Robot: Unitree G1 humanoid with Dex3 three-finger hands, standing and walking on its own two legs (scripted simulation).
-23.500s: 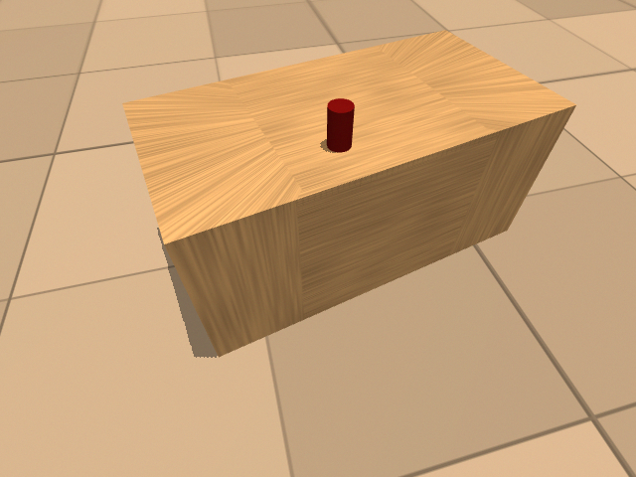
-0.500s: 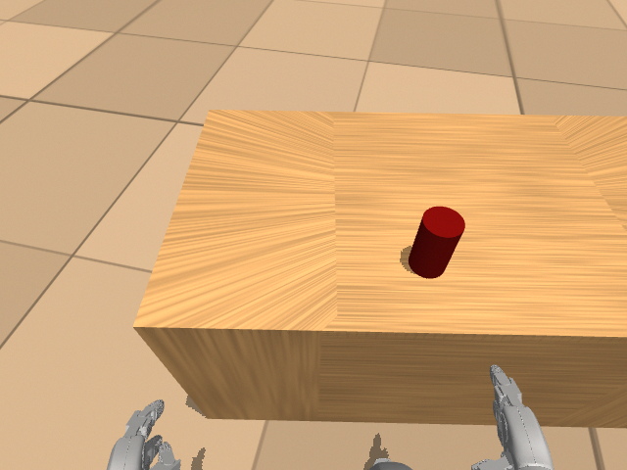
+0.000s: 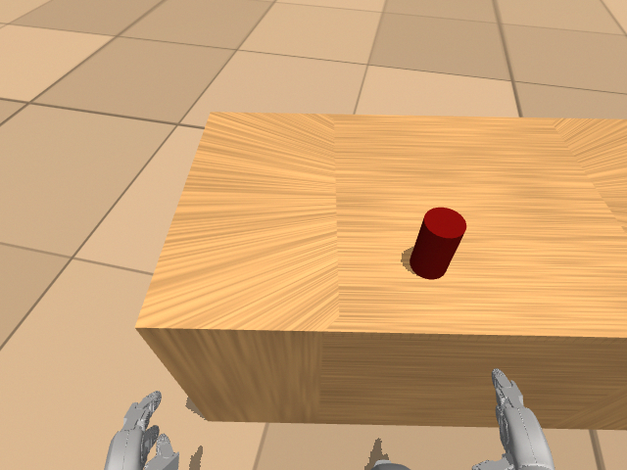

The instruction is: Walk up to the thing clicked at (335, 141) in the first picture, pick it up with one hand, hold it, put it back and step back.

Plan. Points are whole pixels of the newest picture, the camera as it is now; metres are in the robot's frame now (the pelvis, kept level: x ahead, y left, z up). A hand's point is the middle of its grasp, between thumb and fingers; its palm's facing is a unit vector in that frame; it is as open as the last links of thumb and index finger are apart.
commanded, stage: home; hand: right
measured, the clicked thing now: (435, 244) +0.49 -0.21 -0.06
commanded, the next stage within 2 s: stand in 1.38 s
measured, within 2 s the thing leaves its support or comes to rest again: neither
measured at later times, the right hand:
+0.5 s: hand (475, 444) +0.17 -0.18 -0.06, palm faces +0.11 +0.95 -0.28, open 17.4 cm
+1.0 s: hand (478, 440) +0.18 -0.19 -0.06, palm faces +0.11 +0.95 -0.28, open 17.4 cm
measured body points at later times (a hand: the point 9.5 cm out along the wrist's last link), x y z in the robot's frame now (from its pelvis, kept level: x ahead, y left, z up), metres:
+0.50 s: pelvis +0.00 +0.00 +0.00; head +0.02 +0.00 +0.45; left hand +0.16 +0.24 -0.07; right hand +0.16 -0.23 -0.04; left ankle -0.01 +0.12 -0.69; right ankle +0.03 -0.13 -0.69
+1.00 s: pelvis +0.00 -0.01 +0.00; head +0.03 -0.01 +0.45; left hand +0.16 +0.24 -0.08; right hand +0.17 -0.24 -0.04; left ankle -0.01 +0.12 -0.69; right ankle +0.03 -0.13 -0.69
